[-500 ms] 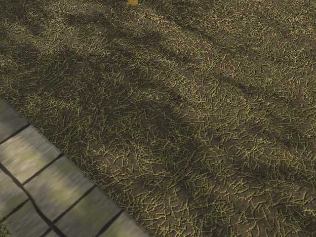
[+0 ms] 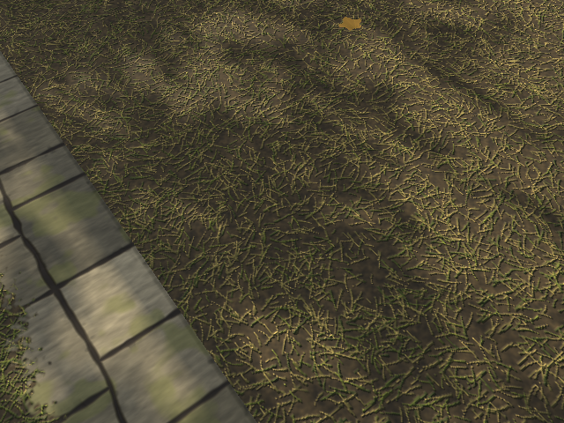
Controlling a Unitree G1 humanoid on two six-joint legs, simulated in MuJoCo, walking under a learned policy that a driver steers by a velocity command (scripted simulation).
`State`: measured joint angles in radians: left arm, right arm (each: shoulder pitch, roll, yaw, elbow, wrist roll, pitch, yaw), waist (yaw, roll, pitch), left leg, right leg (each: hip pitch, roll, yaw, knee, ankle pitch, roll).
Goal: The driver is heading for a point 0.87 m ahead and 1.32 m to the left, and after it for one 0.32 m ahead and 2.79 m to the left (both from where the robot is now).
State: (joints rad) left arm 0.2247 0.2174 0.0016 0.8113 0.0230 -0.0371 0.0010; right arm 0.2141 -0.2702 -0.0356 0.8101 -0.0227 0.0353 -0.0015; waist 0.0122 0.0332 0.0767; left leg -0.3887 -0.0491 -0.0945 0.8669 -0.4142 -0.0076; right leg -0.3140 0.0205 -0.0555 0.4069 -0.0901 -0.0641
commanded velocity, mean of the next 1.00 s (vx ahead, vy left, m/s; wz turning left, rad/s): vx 0.10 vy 0.00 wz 0.43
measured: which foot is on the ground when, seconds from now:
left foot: up 0.00-0.10, down 0.12-0.36, up 0.38-0.60, down 0.62-1.00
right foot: down 0.00-0.62, up 0.64-1.00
